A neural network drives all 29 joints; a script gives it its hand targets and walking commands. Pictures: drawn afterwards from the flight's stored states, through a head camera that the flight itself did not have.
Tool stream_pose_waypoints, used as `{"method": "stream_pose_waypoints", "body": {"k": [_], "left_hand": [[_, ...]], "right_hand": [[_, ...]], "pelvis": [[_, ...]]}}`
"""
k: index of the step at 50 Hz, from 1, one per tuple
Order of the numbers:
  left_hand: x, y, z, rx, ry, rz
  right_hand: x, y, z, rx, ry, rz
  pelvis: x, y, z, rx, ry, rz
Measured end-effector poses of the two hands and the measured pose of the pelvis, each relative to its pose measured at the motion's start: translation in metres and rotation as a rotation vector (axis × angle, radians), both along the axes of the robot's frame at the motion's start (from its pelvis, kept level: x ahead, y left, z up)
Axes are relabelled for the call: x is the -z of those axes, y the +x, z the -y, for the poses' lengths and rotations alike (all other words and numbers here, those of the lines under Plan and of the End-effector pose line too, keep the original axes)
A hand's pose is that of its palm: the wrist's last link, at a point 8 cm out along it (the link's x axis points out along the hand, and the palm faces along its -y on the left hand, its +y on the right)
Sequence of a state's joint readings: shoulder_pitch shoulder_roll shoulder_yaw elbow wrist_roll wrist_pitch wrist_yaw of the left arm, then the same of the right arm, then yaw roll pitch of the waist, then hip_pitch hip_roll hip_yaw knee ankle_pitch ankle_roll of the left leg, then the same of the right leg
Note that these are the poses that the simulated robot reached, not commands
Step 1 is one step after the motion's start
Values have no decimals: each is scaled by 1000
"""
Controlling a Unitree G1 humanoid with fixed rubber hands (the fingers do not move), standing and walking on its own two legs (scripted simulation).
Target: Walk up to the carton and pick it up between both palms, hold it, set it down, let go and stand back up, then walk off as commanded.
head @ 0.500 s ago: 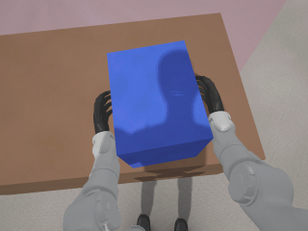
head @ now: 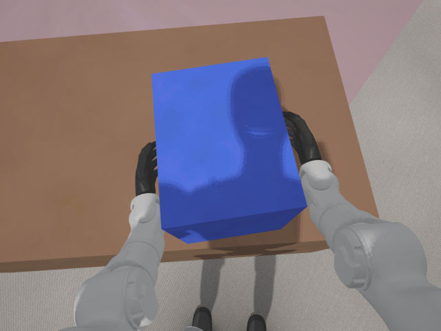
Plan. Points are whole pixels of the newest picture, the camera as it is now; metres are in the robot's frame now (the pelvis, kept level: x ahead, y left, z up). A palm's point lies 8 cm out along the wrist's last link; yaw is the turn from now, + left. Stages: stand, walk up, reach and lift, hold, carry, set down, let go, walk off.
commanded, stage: set down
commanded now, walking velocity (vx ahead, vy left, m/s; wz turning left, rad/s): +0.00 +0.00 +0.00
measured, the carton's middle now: (223, 160) +0.43 +0.05 -0.07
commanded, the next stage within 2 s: none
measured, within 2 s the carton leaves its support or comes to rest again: neither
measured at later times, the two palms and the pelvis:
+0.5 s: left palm (154, 202) +0.35 +0.18 -0.10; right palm (318, 197) +0.37 -0.14 -0.10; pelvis -0.01 +0.00 -0.01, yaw -3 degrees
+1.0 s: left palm (118, 231) +0.28 +0.22 -0.04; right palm (346, 224) +0.30 -0.15 -0.02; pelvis -0.08 +0.06 -0.01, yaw -6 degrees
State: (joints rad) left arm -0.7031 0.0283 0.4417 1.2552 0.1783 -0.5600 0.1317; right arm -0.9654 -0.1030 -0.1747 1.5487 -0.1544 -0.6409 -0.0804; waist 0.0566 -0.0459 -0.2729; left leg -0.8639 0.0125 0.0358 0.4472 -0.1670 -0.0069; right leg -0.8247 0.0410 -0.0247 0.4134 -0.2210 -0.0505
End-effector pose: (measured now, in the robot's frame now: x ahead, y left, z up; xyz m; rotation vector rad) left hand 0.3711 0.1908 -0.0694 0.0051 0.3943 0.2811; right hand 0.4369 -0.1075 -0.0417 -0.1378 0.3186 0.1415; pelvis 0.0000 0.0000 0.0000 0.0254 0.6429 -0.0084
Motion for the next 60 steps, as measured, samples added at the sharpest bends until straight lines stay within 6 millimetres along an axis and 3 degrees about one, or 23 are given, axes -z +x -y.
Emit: {"method": "stream_pose_waypoints", "body": {"k": [6,9,14,18,22,26,35,42,46,51,60], "left_hand": [[18,-7,1,-18,-4,-46],[26,-7,-2,-38,-31,-34],[33,-8,4,12,30,-54],[37,-14,4,0,8,-28],[33,-20,8,36,35,-23],[28,-27,8,37,0,14],[6,-42,-11,49,-31,98],[-10,-69,-20,109,-2,120],[-22,-83,-25,114,4,148],[-34,-92,-27,120,2,175],[-36,-99,-22,174,-54,171]], "right_hand": [[26,-8,4,-19,20,0],[39,-22,12,-23,-9,33],[79,-56,17,-36,27,-76],[77,-70,26,-31,23,21],[78,-70,37,0,29,20],[57,-66,34,-78,-17,105],[15,-63,27,11,-22,145],[0,-96,22,62,-19,54],[-9,-120,33,99,-17,13],[-29,-135,51,129,-34,12],[-64,-172,72,155,-129,8]], "pelvis": [[3,-2,4,8,4,-55],[6,2,5,0,-6,-75],[8,-2,5,20,-7,-98],[9,-2,3,19,-28,-111],[11,-8,1,27,-28,-103],[11,-15,0,35,-34,-95],[11,-36,-18,39,-60,-45],[11,-55,-39,39,-90,48],[10,-65,-49,37,-104,119],[12,-78,-59,37,-116,189],[20,-84,-73,104,-132,310]]}}
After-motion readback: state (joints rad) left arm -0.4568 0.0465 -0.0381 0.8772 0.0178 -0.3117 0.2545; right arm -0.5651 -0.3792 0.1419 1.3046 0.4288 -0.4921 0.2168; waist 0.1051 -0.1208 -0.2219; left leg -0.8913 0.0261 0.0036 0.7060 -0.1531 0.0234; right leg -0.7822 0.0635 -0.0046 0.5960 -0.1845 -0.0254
